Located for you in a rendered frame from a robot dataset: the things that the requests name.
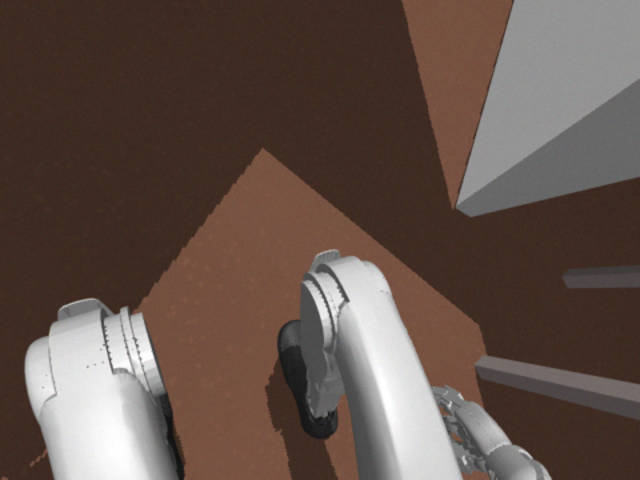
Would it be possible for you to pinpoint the right robot hand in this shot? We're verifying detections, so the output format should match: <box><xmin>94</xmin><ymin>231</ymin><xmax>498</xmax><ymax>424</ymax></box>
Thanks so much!
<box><xmin>430</xmin><ymin>385</ymin><xmax>513</xmax><ymax>474</ymax></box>

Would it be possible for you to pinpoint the right robot arm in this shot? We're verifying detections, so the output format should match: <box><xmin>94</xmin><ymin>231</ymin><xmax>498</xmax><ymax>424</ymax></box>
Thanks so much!
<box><xmin>485</xmin><ymin>445</ymin><xmax>552</xmax><ymax>480</ymax></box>

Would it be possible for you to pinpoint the left robot foot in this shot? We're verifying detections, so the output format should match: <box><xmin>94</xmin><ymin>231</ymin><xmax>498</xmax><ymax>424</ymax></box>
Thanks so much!
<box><xmin>159</xmin><ymin>391</ymin><xmax>184</xmax><ymax>480</ymax></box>

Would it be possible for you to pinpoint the right robot foot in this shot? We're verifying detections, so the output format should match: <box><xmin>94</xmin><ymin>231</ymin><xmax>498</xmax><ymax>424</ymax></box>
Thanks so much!
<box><xmin>277</xmin><ymin>320</ymin><xmax>338</xmax><ymax>439</ymax></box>

